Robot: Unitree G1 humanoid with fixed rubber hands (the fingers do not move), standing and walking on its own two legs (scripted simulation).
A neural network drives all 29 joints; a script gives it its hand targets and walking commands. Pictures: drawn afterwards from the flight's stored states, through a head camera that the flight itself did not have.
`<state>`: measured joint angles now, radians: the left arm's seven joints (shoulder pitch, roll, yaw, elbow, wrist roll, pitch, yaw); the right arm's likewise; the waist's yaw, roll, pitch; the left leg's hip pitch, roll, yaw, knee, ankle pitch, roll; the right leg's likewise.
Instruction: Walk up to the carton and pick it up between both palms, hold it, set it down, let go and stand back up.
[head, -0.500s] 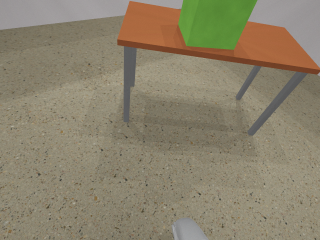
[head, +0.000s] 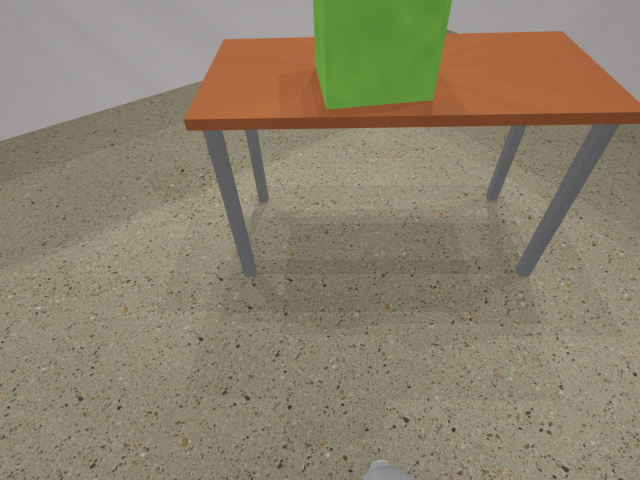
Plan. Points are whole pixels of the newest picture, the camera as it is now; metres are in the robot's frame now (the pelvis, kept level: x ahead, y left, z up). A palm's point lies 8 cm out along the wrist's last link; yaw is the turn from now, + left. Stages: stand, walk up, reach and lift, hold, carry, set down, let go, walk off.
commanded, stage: walk up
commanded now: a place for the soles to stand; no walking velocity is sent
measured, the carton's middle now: (373, 26) +1.14 -0.12 +0.11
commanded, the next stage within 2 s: none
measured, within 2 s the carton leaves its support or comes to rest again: neither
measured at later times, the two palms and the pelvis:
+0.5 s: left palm out of the picture +0.11 +0.33 -0.03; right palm out of the picture +0.07 -0.35 -0.09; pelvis +0.03 -0.02 +0.02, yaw +0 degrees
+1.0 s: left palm out of the picture +0.14 +0.44 -0.09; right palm out of the picture +0.11 -0.23 +0.00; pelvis +0.08 +0.11 +0.04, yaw -1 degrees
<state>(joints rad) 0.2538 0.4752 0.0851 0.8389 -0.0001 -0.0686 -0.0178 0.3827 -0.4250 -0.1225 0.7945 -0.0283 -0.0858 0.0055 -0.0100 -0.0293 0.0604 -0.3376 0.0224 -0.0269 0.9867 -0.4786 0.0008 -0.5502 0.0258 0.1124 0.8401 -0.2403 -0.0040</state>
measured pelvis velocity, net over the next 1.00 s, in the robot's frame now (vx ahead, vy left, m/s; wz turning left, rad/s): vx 0.08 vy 0.11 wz -0.01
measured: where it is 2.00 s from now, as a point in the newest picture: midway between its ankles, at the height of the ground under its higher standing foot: outside the picture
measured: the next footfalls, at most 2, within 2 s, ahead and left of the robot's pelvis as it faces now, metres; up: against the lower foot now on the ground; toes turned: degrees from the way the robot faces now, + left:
left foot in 0.68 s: +0.12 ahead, +0.16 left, +0.00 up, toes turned +1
right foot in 1.44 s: +0.28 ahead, -0.04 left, +0.00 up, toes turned +1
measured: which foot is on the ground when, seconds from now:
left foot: up 0.00-0.66, down 0.68-1.00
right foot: down 0.00-0.68, up 0.70-1.00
